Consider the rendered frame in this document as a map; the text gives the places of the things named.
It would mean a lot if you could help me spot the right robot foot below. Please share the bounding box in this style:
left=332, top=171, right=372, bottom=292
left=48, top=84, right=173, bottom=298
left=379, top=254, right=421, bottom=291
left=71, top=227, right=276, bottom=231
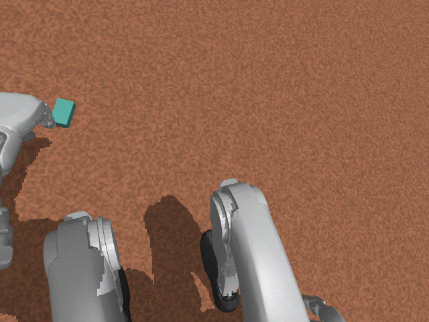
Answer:
left=200, top=229, right=239, bottom=313

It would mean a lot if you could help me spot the left robot hand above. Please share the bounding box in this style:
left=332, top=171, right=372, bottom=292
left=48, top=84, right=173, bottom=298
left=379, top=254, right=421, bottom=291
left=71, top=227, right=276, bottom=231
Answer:
left=0, top=92, right=56, bottom=142

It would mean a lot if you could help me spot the left robot foot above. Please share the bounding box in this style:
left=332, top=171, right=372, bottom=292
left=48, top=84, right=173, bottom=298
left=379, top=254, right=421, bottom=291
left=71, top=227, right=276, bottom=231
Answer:
left=118, top=266, right=132, bottom=322

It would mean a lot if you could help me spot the left robot arm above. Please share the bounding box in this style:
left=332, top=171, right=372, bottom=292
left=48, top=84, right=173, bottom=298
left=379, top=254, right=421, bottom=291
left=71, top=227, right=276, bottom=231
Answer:
left=0, top=126, right=22, bottom=270

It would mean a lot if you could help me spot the small box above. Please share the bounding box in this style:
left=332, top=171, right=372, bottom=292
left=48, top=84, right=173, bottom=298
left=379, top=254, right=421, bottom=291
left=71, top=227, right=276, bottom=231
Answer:
left=52, top=98, right=76, bottom=128

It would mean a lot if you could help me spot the right robot hand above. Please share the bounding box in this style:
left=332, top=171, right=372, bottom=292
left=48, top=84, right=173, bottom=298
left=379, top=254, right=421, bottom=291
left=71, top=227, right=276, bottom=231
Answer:
left=302, top=295, right=346, bottom=322

